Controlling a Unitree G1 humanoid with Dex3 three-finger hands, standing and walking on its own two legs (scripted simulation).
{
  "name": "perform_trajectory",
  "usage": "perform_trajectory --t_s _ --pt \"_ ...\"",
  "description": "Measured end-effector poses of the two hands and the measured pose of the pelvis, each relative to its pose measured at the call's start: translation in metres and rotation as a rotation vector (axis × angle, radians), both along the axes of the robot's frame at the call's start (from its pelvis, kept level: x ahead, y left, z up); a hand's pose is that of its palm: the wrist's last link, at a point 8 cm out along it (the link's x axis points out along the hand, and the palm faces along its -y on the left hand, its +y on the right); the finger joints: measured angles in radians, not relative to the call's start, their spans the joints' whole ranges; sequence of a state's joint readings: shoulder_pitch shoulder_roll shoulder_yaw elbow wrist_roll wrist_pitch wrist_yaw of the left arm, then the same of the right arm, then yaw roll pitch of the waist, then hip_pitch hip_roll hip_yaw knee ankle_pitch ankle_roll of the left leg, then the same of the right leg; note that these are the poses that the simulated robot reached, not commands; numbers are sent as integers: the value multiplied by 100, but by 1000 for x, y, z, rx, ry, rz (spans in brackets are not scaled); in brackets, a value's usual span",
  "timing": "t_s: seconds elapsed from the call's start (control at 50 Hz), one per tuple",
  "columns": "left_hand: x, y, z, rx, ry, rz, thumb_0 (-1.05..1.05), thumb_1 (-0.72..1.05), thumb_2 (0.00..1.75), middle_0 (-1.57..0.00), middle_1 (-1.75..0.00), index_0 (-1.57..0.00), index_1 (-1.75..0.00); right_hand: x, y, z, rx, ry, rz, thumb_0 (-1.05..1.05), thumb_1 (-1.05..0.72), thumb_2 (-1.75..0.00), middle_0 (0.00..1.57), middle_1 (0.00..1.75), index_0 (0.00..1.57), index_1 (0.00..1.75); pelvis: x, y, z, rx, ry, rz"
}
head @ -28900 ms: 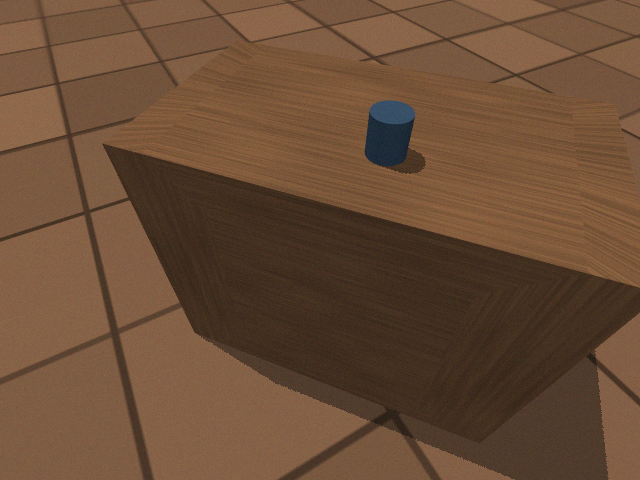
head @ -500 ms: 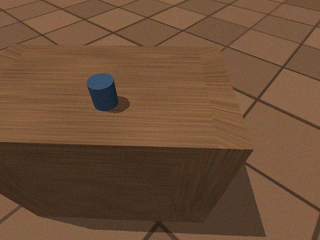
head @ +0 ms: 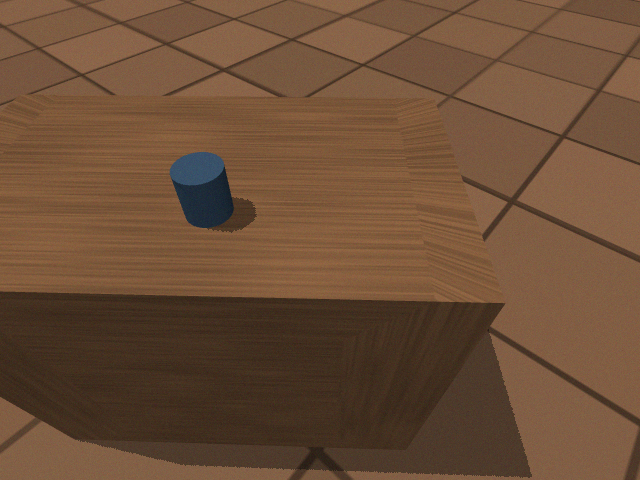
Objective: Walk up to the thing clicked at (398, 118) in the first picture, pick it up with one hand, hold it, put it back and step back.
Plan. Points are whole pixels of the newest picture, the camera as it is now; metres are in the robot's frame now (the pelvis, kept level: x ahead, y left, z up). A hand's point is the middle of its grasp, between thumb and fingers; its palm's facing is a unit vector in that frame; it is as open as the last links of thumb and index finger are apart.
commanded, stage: stand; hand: left
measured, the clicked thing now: (203, 190) +0.53 +0.20 +0.06
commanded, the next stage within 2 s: step back in 0.58 s
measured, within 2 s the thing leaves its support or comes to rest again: neither
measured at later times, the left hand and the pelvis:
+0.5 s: hand out of the picture +0.06 +0.25 -0.16, palm faces -0.01 -0.94 -0.34, open 7.4 cm; pelvis +0.00 +0.00 +0.00, yaw +0 degrees
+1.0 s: hand out of the picture +0.09 +0.31 -0.18, palm faces +0.00 -0.93 -0.38, open 7.4 cm; pelvis -0.07 +0.04 -0.02, yaw +1 degrees
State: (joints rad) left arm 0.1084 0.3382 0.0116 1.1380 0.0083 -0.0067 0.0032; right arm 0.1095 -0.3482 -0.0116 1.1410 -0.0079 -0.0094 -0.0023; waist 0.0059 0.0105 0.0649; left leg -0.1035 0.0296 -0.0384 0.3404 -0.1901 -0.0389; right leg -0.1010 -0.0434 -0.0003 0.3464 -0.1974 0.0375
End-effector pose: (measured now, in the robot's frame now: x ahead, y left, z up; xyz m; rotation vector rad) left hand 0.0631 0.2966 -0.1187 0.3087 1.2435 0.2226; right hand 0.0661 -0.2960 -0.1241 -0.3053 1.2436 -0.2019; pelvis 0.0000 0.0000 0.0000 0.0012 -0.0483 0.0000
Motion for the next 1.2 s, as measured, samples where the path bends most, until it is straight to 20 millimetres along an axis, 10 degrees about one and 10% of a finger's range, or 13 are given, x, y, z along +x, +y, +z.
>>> perform_trajectory --t_s 0.6,0.8,0.96,1.2 --pt "-9 0 -3 -8 20 1 1 90 90 -21 -30 -20 -30 -15 -4 0 0 34 -11 0 -90 -90 20 30 20 30 -3 -2 -1 -2 12 1" --pt "-2 30 -12 37 -15 -20 1 90 90 -21 -30 -20 -30 -17 -11 -6 -58 14 -13 0 -90 -90 20 30 20 30 -36 18 -17 -4 15 11" --pt "23 59 -27 41 -122 -48 1 91 90 -21 -30 -20 -30 -63 17 -1 -104 52 -4 0 -90 -90 20 30 20 30 -60 42 -28 -14 19 18" --pt "-42 45 -23 25 -26 -104 1 91 90 -21 -30 -20 -30 -93 26 -3 -77 -43 -27 0 -90 -89 20 30 20 30 -98 41 -23 -5 19 -56"
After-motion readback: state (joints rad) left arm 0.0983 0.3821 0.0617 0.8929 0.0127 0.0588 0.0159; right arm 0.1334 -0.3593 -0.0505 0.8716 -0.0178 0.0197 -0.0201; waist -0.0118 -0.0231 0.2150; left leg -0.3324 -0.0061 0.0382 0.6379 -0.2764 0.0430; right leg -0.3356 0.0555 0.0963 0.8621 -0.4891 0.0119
